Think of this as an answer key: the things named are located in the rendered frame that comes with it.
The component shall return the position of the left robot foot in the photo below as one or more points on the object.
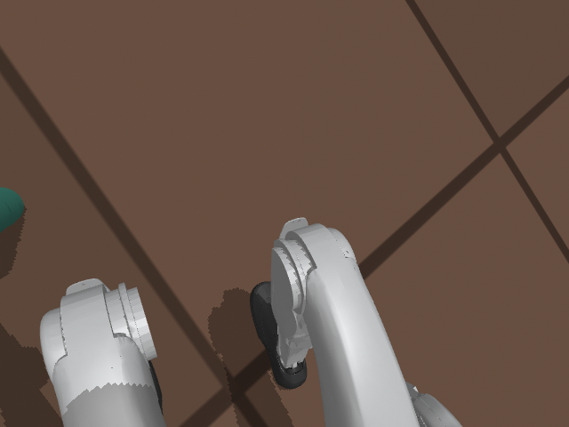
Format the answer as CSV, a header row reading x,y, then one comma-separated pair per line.
x,y
158,391

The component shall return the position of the right robot foot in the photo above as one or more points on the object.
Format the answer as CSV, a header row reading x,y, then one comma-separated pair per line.
x,y
266,327

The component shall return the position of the cup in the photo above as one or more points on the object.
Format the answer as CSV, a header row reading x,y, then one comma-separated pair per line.
x,y
11,208

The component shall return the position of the right robot hand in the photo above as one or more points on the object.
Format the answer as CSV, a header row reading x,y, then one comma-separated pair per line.
x,y
430,412

